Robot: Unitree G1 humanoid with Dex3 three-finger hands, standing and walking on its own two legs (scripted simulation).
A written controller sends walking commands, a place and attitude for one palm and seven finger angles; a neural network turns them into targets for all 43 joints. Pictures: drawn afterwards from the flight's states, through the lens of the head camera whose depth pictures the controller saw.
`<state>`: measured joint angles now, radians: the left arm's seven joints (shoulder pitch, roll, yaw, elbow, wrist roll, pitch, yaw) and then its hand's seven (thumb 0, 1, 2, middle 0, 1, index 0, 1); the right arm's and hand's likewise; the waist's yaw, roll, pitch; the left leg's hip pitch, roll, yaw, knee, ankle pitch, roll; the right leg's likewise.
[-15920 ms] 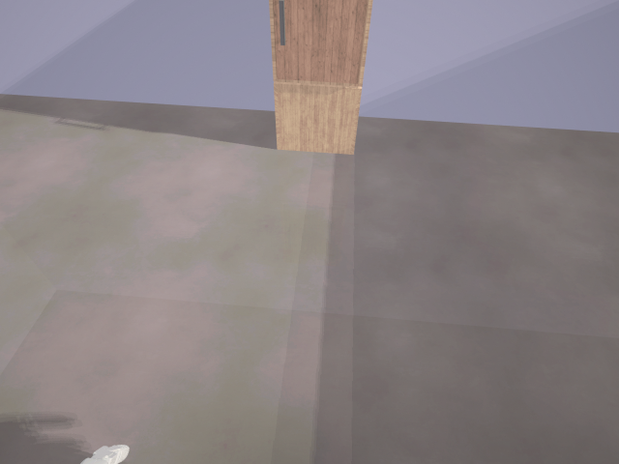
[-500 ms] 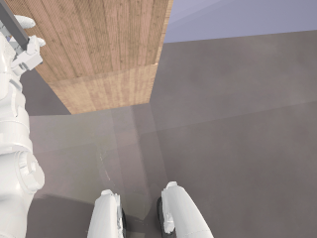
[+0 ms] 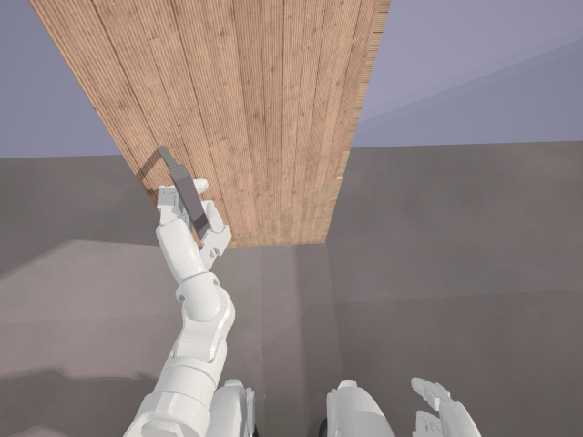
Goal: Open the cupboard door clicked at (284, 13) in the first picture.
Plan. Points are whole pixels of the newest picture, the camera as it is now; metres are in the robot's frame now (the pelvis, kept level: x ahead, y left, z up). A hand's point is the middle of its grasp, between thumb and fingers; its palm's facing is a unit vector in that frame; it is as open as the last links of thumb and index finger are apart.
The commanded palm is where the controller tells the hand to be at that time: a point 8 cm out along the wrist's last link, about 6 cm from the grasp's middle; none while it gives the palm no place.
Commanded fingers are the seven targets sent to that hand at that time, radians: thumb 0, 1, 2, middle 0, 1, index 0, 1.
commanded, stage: pull the door open along its arc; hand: left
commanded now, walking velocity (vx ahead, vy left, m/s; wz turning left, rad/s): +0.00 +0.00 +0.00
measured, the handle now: (187, 199) +0.43 +0.16 +0.02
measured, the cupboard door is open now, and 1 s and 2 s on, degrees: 32 47 49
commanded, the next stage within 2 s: open thumb and fingers to let go in 0.18 s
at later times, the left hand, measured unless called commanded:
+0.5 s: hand (269, 260) +0.34 +0.04 +0.01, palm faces +0.46 -0.89 -0.05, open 6.7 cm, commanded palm +0.29 +0.08 +0.01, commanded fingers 0.00 0.06 0.54 -0.34 -1.26 -0.34 -1.26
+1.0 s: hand (267, 261) +0.34 +0.04 +0.02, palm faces +0.40 -0.92 -0.03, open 14.4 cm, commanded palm +0.29 +0.09 +0.01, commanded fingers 0.00 -0.50 0.30 -0.17 -0.45 -0.17 -0.45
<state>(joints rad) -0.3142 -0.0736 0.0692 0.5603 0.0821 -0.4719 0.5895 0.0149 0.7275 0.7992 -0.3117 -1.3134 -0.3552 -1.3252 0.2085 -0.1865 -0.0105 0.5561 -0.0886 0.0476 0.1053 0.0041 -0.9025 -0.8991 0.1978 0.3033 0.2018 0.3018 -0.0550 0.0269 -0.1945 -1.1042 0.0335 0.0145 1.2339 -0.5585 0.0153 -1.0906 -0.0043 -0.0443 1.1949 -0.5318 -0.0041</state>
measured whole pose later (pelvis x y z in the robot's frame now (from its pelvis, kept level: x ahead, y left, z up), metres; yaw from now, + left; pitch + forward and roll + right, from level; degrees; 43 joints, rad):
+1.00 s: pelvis -0.01 -0.04 +0.00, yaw +3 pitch +21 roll +1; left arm -0.20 -0.12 -0.08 0.54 0.13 -0.48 0.62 -0.01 -0.47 0.31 -0.27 -0.90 -0.30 -0.89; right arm 0.18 -0.17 -0.02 0.64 -0.10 -0.04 0.03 0.01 -0.90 -0.90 0.20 0.30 0.20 0.30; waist -0.04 0.01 -0.18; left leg -1.05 0.02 -0.02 1.20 -0.53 -0.04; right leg -1.05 -0.01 -0.08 1.22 -0.55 -0.06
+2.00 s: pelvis -0.02 -0.01 -0.02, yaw +2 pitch +20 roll -1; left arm 0.13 0.05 -0.17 0.17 -0.02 -0.47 0.09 -0.01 -0.50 0.30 -0.15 -0.31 -0.15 -0.30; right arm 0.19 -0.20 0.02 0.48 -0.02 0.00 0.02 0.01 -0.90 -0.90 0.20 0.30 0.20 0.30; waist 0.01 0.02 -0.18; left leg -1.10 0.01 -0.01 1.31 -0.56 0.01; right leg -1.08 -0.03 -0.06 1.29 -0.56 -0.02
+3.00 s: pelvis +0.00 -0.01 +0.03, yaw +3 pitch +12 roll -2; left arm 0.54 0.24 0.08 -0.27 -0.23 -0.29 -0.15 -0.01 -0.48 0.31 -0.15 -0.30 -0.15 -0.30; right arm 0.29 -0.23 0.02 0.40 0.04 -0.06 -0.07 0.01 -0.90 -0.90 0.20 0.30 0.20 0.30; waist 0.00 0.04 -0.17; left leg -0.80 0.02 -0.04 1.12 -0.53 0.00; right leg -0.76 0.00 -0.09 1.06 -0.51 -0.02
